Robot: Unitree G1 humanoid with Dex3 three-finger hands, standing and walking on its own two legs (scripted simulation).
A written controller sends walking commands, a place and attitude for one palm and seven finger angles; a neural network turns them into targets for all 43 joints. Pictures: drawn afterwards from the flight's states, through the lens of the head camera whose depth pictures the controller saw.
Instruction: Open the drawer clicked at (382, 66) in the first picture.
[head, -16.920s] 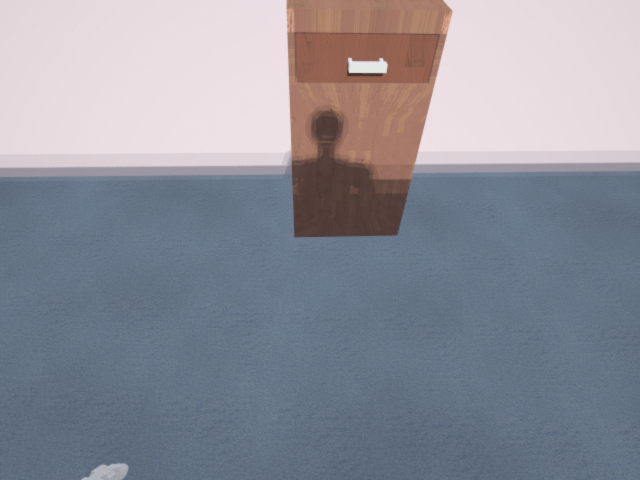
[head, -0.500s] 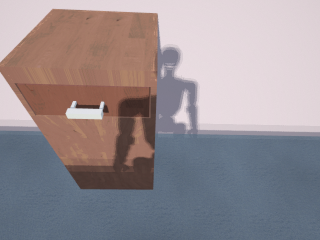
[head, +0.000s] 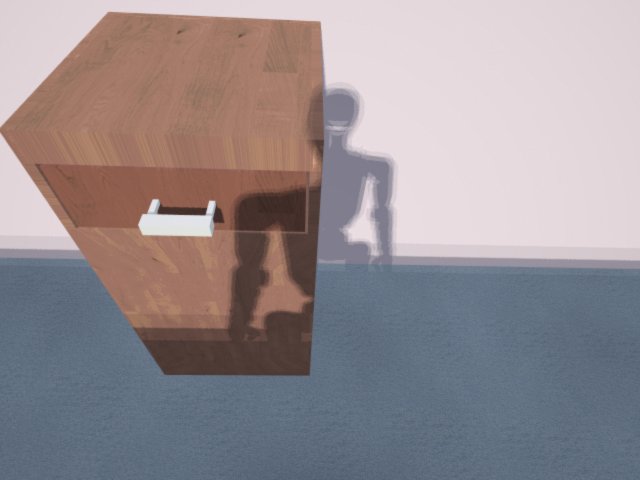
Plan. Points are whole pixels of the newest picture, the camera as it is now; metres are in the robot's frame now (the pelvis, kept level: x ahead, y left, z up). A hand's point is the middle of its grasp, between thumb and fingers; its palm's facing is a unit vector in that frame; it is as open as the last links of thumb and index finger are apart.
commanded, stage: look again from close up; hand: left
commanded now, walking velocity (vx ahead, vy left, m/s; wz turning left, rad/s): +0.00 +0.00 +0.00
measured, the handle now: (180, 215) +0.50 +0.27 +0.00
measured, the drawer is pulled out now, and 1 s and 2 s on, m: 0.00 0.00 0.00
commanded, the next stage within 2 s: shuffle to correct the standing spot in 0.42 s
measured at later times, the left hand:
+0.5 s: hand out of the picture +0.01 +0.16 -0.18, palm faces +0.02 -0.98 -0.19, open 7.4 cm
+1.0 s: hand out of the picture -0.04 +0.23 -0.19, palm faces +0.08 -0.98 -0.20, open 7.4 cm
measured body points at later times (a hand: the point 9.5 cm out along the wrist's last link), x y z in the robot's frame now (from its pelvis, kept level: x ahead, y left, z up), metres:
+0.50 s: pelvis +0.00 -0.01 +0.00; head +0.02 +0.00 +0.45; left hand +0.01 +0.22 -0.16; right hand +0.00 -0.23 -0.16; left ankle -0.06 +0.08 -0.74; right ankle -0.05 -0.11 -0.74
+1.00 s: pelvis -0.03 +0.04 +0.00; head -0.02 +0.06 +0.45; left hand -0.04 +0.28 -0.17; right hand +0.03 -0.20 -0.14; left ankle -0.02 +0.13 -0.74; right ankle -0.06 -0.09 -0.70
